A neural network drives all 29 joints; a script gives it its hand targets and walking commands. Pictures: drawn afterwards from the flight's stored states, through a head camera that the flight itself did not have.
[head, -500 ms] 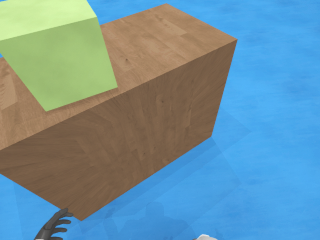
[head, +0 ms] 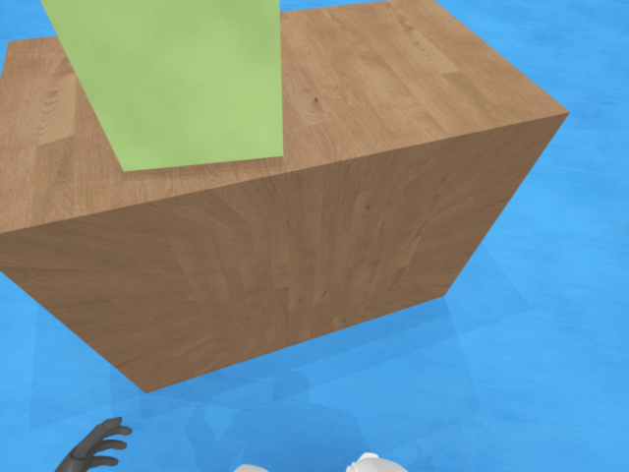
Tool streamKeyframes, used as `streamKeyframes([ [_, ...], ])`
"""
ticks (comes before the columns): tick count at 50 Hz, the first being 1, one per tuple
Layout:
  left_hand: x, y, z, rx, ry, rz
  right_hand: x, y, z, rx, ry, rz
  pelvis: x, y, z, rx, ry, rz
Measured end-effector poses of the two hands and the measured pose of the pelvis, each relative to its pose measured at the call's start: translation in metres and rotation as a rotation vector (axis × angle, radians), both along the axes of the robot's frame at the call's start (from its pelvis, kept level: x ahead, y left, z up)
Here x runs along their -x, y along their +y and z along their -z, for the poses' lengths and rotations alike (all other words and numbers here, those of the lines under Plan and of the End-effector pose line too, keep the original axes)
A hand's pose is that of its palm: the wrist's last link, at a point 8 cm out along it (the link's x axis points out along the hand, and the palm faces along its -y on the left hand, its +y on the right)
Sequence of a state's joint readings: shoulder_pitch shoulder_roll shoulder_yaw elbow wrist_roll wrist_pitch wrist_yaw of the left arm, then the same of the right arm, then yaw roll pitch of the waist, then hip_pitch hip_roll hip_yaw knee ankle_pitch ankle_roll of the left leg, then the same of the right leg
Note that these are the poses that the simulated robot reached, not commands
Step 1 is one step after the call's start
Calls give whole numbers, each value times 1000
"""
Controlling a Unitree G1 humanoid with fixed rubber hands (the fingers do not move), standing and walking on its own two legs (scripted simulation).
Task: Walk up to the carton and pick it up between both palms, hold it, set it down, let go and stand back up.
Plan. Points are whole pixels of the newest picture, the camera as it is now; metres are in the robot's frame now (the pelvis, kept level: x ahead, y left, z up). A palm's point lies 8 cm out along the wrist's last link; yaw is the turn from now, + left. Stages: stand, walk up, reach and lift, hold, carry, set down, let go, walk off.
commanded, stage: walk up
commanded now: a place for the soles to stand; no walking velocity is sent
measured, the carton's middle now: (189, 42) +0.71 +0.26 +0.16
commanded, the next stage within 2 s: none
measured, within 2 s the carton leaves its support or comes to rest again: neither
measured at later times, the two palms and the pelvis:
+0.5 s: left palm out of the picture +0.09 +0.29 -0.09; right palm out of the picture +0.11 -0.36 -0.06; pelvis +0.00 -0.04 -0.01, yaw +8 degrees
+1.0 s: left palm out of the picture -0.02 +0.26 -0.03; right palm out of the picture +0.10 -0.37 -0.09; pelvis -0.03 -0.07 +0.02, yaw +14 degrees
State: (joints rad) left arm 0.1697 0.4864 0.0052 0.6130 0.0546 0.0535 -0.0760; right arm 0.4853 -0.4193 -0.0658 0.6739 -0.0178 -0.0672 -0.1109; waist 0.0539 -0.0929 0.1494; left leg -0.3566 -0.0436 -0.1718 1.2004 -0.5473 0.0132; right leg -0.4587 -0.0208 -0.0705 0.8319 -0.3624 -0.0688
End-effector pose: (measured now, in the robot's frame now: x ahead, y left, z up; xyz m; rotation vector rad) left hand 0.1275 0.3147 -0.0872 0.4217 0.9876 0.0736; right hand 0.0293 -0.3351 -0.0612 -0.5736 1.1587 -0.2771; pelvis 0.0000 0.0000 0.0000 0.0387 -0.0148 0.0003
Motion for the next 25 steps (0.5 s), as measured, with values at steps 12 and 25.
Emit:
streamKeyframes([
  [12, 33, -12, -2, -6, 39, -112, -92, 0, -6, -43, -88, -148, -20, -16, -8, 1, 16, -69],
  [25, 36, -27, 7, -29, 10, -106, -76, -20, 3, -46, -152, -141, -2, -38, 7, 12, -22, -141],
])
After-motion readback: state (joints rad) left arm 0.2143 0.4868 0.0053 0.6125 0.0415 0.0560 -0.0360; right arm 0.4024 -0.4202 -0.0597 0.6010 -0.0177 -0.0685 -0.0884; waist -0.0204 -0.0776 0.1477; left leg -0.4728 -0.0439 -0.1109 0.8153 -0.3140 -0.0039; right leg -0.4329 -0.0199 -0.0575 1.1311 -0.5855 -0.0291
